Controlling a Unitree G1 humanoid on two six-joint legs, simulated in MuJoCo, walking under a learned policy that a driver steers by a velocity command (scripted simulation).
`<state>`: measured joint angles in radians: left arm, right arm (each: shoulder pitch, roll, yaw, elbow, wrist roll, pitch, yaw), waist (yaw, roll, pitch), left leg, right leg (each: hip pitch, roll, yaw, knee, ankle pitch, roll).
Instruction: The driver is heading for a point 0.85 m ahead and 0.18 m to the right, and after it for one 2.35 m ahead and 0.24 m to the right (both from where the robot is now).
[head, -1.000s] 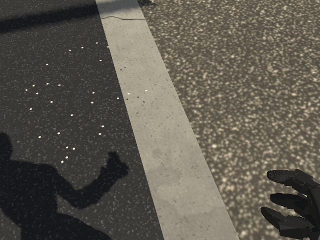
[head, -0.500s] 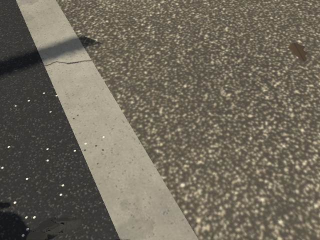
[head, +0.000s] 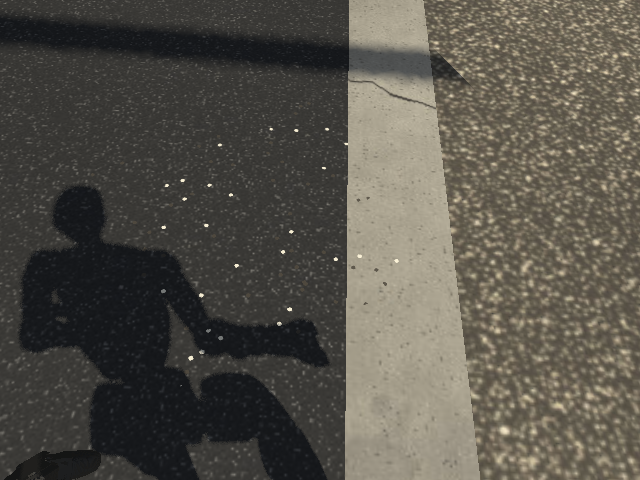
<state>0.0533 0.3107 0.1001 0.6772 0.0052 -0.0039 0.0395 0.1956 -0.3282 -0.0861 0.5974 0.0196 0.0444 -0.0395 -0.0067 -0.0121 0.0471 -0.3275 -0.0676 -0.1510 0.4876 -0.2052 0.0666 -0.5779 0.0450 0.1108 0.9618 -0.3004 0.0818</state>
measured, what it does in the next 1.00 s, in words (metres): walks ahead, turning right: right foot, then right foot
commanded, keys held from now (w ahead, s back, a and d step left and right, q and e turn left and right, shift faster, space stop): q+shift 0.12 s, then e+shift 0.14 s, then w+e+shift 0.68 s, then w+q+shift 0.06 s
